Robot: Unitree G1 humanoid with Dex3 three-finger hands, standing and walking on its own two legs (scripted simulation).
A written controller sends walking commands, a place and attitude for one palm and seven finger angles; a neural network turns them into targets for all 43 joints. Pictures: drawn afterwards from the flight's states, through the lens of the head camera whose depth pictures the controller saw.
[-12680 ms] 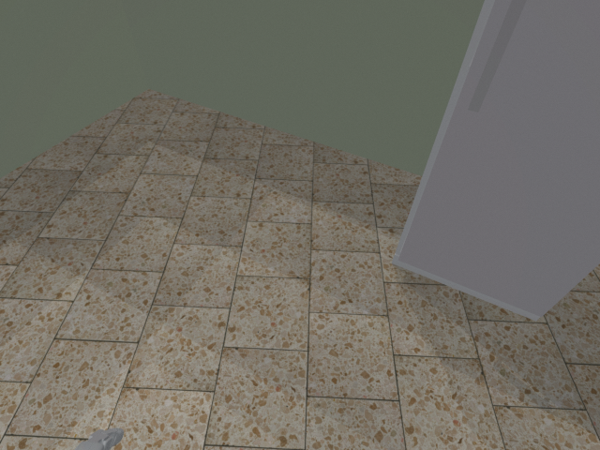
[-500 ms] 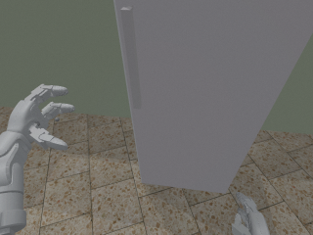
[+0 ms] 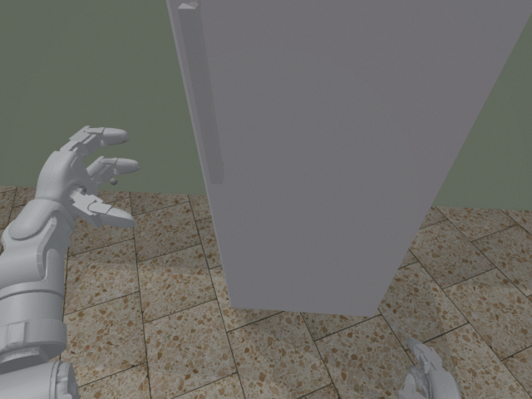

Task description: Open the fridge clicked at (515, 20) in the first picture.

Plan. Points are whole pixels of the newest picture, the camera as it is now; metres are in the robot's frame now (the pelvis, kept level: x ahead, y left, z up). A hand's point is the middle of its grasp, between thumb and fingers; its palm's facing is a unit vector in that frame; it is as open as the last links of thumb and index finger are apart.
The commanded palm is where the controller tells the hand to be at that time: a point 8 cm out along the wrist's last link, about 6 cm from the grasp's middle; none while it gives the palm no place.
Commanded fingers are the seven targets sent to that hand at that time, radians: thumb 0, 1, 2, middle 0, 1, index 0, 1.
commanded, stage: move the hooked fingers beside the handle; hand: left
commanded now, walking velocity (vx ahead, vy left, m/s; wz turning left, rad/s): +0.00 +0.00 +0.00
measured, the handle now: (208, 105) +0.54 +0.15 +0.18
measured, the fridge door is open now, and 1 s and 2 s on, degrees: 0 0 0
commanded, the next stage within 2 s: feel for the door with the fingertips in 1.70 s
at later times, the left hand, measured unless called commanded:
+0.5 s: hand (142, 153) +0.41 +0.23 +0.18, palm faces +0.02 -1.00 -0.03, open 14.0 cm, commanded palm +0.39 +0.28 +0.18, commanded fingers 0.00 -0.50 0.30 -0.30 -1.20 -0.30 -1.20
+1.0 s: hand (163, 128) +0.48 +0.22 +0.18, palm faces +0.00 -1.00 -0.02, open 14.0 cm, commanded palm +0.45 +0.27 +0.17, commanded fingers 0.00 -0.50 0.30 -0.30 -1.20 -0.30 -1.20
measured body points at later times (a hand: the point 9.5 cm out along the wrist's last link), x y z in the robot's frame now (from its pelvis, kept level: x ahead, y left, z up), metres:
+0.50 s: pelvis +0.00 +0.00 +0.00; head +0.01 -0.01 +0.45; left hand +0.40 +0.28 +0.18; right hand +0.12 -0.26 -0.10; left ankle +0.00 +0.14 -0.74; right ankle +0.01 -0.13 -0.74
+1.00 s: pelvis +0.00 +0.00 -0.01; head +0.04 +0.00 +0.44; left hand +0.47 +0.27 +0.18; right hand +0.02 -0.27 -0.12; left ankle +0.00 +0.14 -0.74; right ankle +0.01 -0.13 -0.74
